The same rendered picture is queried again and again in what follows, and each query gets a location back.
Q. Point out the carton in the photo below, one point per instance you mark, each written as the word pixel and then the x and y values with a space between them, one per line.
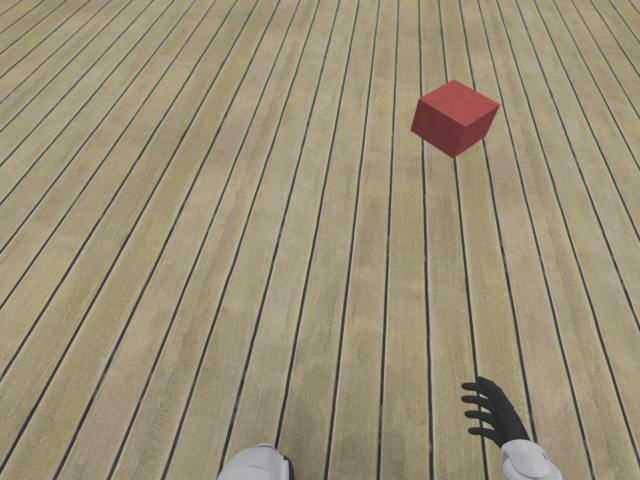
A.
pixel 453 117

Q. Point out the left robot thigh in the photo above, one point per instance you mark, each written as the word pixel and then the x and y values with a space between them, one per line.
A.
pixel 258 463

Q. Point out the right robot hand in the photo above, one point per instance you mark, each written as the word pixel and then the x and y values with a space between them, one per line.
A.
pixel 503 418

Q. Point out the robot left shin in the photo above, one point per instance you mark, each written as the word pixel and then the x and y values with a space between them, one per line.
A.
pixel 267 445

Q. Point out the robot right forearm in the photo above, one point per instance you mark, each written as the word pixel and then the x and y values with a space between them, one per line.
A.
pixel 525 460

